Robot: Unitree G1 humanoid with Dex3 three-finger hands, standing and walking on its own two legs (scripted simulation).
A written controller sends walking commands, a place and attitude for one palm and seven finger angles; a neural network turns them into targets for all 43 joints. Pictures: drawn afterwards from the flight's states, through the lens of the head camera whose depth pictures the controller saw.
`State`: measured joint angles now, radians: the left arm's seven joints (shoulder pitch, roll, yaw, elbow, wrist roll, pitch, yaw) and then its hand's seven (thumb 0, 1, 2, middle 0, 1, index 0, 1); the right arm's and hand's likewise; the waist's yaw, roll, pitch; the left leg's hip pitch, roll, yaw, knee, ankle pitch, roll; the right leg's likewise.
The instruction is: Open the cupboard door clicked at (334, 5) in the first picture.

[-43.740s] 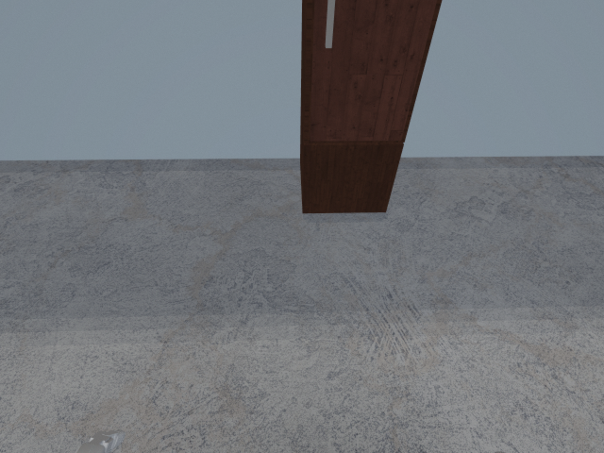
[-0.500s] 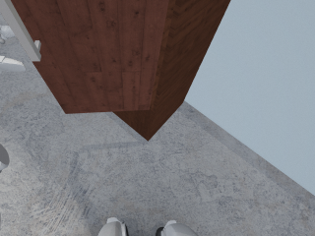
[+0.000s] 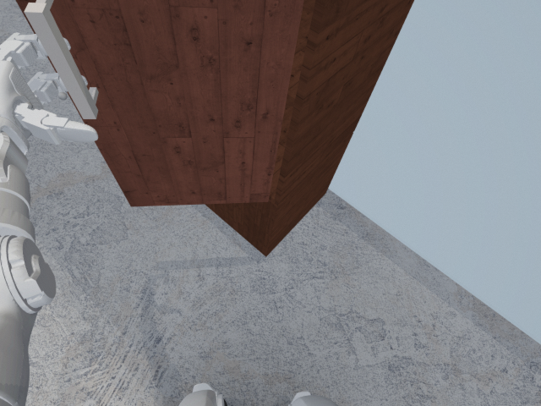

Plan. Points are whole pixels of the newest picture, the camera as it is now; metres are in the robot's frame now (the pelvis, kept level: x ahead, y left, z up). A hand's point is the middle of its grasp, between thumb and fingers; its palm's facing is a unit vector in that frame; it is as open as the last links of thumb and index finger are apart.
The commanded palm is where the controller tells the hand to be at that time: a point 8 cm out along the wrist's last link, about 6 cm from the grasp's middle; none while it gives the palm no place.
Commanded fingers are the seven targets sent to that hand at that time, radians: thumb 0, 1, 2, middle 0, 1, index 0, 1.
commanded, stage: slide the fingers in behind the handle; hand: left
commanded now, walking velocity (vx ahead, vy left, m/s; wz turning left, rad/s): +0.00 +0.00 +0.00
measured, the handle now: (70, 60) +0.57 +0.23 +0.14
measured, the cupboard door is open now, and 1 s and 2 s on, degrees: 46 48 56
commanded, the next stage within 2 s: close the thumb around the handle in 0.68 s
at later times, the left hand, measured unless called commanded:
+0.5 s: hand (81, 92) +0.51 +0.21 +0.14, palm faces +0.01 -1.00 +0.01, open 14.1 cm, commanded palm +0.49 +0.25 +0.14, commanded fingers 0.00 -0.50 0.30 -0.30 -1.20 -0.30 -1.20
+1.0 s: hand (85, 90) +0.52 +0.20 +0.14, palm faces +0.01 -1.00 +0.00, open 12.7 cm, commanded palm +0.50 +0.25 +0.14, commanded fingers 0.00 0.17 0.59 -0.35 -1.27 -0.35 -1.27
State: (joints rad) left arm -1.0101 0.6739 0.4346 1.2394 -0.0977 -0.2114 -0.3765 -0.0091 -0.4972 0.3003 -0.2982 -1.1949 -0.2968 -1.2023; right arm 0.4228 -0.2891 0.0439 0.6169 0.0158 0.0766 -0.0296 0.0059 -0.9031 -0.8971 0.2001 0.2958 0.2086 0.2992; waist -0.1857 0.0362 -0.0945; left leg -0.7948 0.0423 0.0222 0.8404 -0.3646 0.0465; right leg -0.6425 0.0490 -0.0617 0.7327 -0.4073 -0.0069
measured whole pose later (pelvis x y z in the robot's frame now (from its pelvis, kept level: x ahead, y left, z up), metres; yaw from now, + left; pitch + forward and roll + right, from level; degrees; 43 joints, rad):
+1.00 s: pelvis +0.00 -0.01 +0.00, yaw +0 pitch +18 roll -3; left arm -1.04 0.65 0.41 1.26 -0.10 -0.24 -0.33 -0.01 -0.29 0.39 -0.30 -1.22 -0.31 -1.22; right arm 0.44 -0.29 0.04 0.65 0.02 0.05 -0.03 0.01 -0.90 -0.90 0.20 0.30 0.21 0.30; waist -0.19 0.04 -0.09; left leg -0.78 0.05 0.02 0.82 -0.35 0.03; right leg -0.64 0.06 -0.06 0.74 -0.40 -0.02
